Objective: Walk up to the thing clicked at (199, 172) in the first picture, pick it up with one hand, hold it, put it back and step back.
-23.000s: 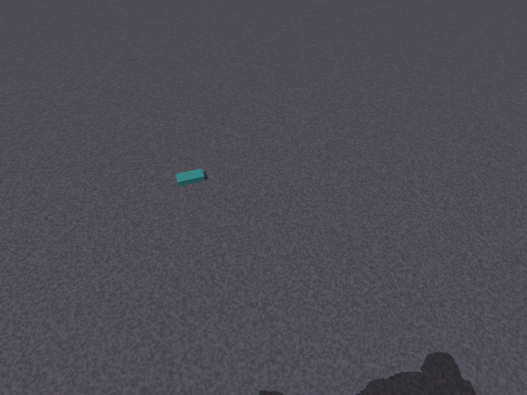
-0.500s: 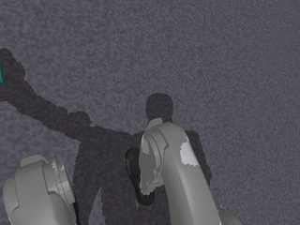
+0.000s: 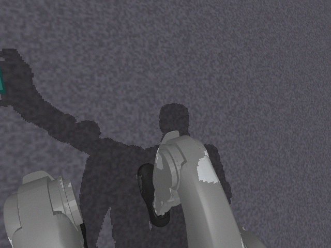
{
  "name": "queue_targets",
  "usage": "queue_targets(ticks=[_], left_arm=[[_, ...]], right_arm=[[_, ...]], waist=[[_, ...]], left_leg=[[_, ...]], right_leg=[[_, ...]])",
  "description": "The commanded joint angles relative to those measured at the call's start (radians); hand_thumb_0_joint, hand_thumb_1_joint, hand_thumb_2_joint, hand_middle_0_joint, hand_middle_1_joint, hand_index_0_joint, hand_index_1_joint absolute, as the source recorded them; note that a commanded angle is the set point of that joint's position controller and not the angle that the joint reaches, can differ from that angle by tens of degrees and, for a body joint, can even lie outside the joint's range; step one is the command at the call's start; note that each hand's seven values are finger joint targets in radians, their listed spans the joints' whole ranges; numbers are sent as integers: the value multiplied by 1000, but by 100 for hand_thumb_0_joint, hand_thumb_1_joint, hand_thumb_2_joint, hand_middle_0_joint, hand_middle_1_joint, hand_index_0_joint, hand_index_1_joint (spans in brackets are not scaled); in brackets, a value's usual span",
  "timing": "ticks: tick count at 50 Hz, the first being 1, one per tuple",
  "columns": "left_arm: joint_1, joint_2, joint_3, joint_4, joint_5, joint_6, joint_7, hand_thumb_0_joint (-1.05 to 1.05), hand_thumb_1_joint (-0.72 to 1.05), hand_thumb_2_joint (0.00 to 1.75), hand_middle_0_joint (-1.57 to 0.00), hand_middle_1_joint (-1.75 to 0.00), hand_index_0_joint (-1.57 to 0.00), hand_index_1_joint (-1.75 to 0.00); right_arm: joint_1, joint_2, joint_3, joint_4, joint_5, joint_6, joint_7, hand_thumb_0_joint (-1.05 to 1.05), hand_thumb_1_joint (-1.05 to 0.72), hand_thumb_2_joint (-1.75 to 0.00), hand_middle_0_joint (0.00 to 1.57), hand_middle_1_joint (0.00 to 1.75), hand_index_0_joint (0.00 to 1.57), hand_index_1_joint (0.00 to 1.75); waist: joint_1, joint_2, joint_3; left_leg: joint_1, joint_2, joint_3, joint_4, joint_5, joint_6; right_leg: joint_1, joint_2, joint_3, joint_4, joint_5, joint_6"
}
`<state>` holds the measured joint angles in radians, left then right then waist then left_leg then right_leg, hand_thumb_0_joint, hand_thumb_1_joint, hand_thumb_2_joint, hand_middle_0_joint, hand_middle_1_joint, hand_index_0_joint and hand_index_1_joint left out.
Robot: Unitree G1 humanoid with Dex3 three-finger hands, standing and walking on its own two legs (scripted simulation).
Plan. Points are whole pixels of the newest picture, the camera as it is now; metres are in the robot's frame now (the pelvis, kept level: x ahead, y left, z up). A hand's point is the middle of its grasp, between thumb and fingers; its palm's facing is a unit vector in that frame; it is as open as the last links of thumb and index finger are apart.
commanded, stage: approach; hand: left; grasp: from above
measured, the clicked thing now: out of the picture +0.54 +0.33 -0.31
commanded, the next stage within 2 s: close in in 0.74 s
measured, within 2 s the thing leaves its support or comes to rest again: neither
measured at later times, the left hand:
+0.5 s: hand out of the picture +0.52 +0.33 -0.17, palm faces -0.50 -0.07 -0.86, open 13.1 cm
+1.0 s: hand out of the picture +0.53 +0.34 -0.17, palm faces -0.41 -0.05 -0.91, open 12.3 cm
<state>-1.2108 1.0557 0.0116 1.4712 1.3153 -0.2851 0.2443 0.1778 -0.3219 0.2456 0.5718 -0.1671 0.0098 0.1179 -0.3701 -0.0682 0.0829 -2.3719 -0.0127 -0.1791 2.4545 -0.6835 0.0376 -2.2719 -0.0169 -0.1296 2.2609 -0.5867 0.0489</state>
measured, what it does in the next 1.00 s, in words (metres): stands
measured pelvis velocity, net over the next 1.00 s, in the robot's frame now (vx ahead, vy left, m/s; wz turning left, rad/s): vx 0.00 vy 0.00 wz -0.01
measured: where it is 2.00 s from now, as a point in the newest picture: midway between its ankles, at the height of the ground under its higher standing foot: (119, 226)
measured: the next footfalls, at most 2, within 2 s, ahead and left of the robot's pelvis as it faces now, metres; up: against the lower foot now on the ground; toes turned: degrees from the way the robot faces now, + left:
none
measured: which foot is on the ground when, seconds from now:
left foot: down 0.00-1.00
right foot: down 0.00-1.00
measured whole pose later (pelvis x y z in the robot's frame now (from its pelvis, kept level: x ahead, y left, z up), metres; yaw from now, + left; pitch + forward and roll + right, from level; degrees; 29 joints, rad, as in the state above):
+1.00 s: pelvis +0.00 +0.00 +0.00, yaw -1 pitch +34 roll -15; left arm -1.28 1.06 -0.02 1.58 1.32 -0.19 0.33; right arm 0.14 -0.32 0.27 0.56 -0.17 0.01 0.11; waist -0.42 -0.05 0.07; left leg -2.38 -0.01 -0.18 2.45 -0.69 0.04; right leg -2.28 -0.01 -0.13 2.26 -0.59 0.06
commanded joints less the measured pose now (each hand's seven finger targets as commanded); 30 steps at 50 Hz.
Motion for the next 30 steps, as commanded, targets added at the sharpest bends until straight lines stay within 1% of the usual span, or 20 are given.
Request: queue_targets(ticks=[1,2,4,5,6,7,8,11,12,14,15,16,18,20,22,23,24,26,28,30], left_arm=[[-367,99,-19,-135,-32,2,33,0,-43,91,-20,-90,-19,-91],[-387,102,-22,-146,-31,4,37,0,-42,91,-21,-89,-20,-90],[-431,165,0,-159,-11,11,58,0,-42,91,-21,-88,-20,-90],[-408,166,5,-119,1,24,66,0,-40,89,-22,-89,-21,-89],[-421,191,8,-135,10,28,73,0,-40,89,-23,-87,-22,-89],[-422,211,25,-108,16,38,87,0,-41,89,-23,-86,-22,-88],[-410,214,27,-101,28,50,94,0,-39,88,-24,-85,-22,-87],[-399,270,68,-130,26,87,108,0,-38,87,-25,-83,-23,-84],[-368,286,77,-118,26,102,106,0,-38,86,-26,-82,-24,-84],[-339,303,88,-142,11,123,93,0,-36,85,-28,-79,-26,-81],[-323,320,100,-148,-1,132,85,0,-36,85,-27,-79,-26,-81],[-295,323,105,-145,-15,142,71,0,-36,85,-27,-79,-26,-81],[-243,296,92,-122,-49,151,38,0,-36,84,-27,-81,-26,-82],[-234,267,77,-131,-74,146,-3,0,-34,83,-27,-80,-26,-81],[-229,238,58,-147,-92,131,-60,0,-32,81,-28,-82,-28,-82],[-225,225,48,-140,-98,119,-81,0,-31,80,-28,-82,-28,-82],[-245,201,32,-163,-108,101,-99,0,-30,79,-30,-81,-30,-81],[-283,170,13,-183,-131,52,-119,0,-27,76,-31,-83,-32,-82],[-299,148,-6,-200,-145,-5,-130,0,-24,74,-30,-84,-32,-82],[-317,161,-9,-204,-129,-63,-112,0,-27,76,-28,-87,-30,-85]], right_arm=[[244,-321,-102,34,-2,0,-20,0,-91,-90,20,30,20,30],[242,-324,-99,32,-4,-1,-22,0,-90,-90,20,30,20,30],[247,-325,-93,23,-2,2,-23,0,-90,-90,20,30,20,30],[251,-327,-93,18,-3,1,-23,0,-90,-90,20,30,20,30],[245,-313,-81,13,-3,3,-21,0,-90,-90,20,30,20,30],[243,-331,-85,9,-1,5,-23,0,-91,-90,20,30,20,30],[242,-321,-78,-1,0,5,-22,0,-90,-90,20,30,20,30],[232,-331,-72,-26,9,6,-25,0,-90,-90,20,30,20,30],[228,-325,-67,-37,11,7,-24,0,-90,-90,20,30,20,30],[217,-314,-61,-52,21,12,-23,0,-90,-90,20,30,20,30],[208,-318,-62,-60,25,15,-26,0,-90,-90,20,30,20,30],[203,-321,-61,-69,29,18,-27,0,-90,-90,20,30,20,30],[201,-315,-61,-61,31,26,-28,0,-90,-90,20,30,20,30],[205,-319,-66,-53,31,35,-34,0,-90,-90,20,30,20,30],[212,-328,-68,-52,28,39,-38,0,-90,-90,20,30,20,30],[208,-328,-68,-49,25,42,-43,0,-90,-90,20,30,20,30],[211,-333,-64,-45,23,44,-46,0,-90,-90,20,30,20,30],[224,-320,-62,-17,11,47,-51,0,-90,-90,20,30,20,30],[226,-325,-57,-4,0,43,-57,0,-90,-90,20,30,20,30],[216,-338,-54,-1,-11,40,-64,0,-90,-90,20,30,20,30]], waist=[[-110,514,-599],[-115,520,-613],[-103,573,-674],[-101,576,-659],[-93,607,-699],[-92,605,-686],[-94,610,-700],[-67,655,-736],[-61,641,-744],[-47,594,-762],[-32,572,-767],[-30,552,-757],[-35,498,-721],[-47,431,-686],[-73,389,-631],[-78,361,-603],[-95,350,-584],[-104,345,-569],[-111,351,-569],[-102,407,-588]], left_leg=[[580,24,24,-275,203,-37],[598,26,17,-272,212,-38],[632,28,20,-281,253,-43],[641,27,17,-279,275,-47],[652,29,32,-281,282,-43],[641,26,31,-274,294,-45],[656,28,33,-277,310,-44],[667,25,47,-274,361,-45],[659,23,63,-265,377,-38],[596,19,86,-257,354,-23],[552,16,96,-257,328,-18],[533,15,100,-254,320,-15],[477,16,103,-255,274,-9],[419,16,101,-246,224,-5],[402,14,96,-236,201,-4],[372,15,94,-229,173,-2],[369,14,88,-231,156,-4],[388,16,78,-238,118,-10],[427,18,69,-225,114,-16],[497,20,47,-230,134,-30]], right_leg=[[252,39,-99,-165,159,-89],[250,40,-101,-163,166,-89],[283,37,-96,-151,200,-88],[266,34,-94,-145,210,-90],[305,41,-91,-144,218,-88],[289,36,-89,-145,227,-93],[300,40,-88,-143,235,-93],[322,37,-78,-142,264,-97],[360,41,-72,-151,276,-96],[430,50,-57,-161,275,-93],[445,49,-52,-169,260,-92],[464,49,-48,-175,256,-90],[480,55,-46,-189,220,-87],[474,56,-49,-204,172,-90],[452,51,-51,-217,142,-90],[441,52,-54,-224,113,-92],[423,51,-60,-228,94,-92],[414,53,-69,-233,55,-88],[413,53,-77,-232,54,-84],[391,49,-89,-216,74,-87]])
